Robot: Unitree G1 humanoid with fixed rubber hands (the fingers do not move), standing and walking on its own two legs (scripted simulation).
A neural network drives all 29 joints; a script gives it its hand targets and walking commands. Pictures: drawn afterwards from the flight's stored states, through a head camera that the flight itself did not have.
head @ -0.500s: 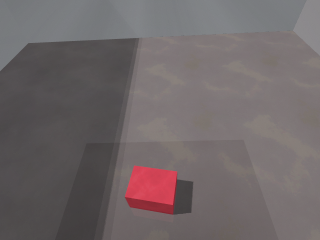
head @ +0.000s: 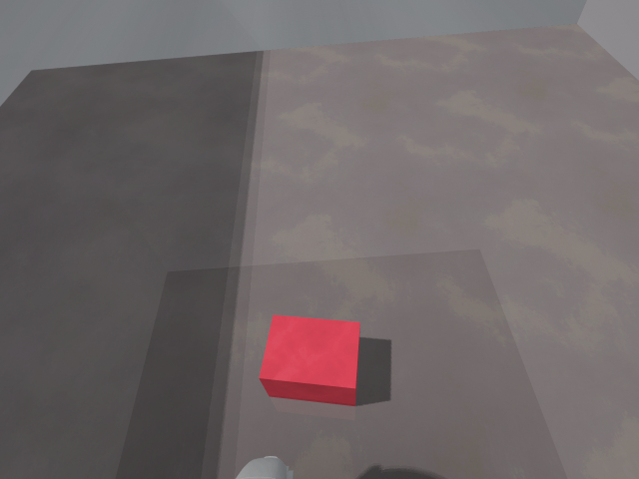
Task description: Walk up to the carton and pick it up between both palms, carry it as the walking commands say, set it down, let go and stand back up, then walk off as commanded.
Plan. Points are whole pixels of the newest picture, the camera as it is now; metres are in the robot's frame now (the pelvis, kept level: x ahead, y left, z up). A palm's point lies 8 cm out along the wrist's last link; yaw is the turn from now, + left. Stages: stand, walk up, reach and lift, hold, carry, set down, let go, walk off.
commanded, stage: walk up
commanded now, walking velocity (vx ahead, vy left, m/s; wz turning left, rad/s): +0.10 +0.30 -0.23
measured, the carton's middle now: (313, 360) +0.52 +0.09 -0.69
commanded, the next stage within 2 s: none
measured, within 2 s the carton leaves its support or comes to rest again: neither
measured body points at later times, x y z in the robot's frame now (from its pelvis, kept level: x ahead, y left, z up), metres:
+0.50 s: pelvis +0.08 +0.14 +0.00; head +0.09 +0.17 +0.45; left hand +0.21 +0.36 -0.15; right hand -0.04 -0.05 -0.13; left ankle +0.02 +0.23 -0.74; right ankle +0.13 +0.01 -0.68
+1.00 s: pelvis +0.16 +0.11 -0.01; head +0.16 +0.12 +0.44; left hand +0.17 +0.34 -0.17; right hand +0.16 -0.11 -0.16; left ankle +0.14 +0.25 -0.75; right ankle +0.18 +0.04 -0.74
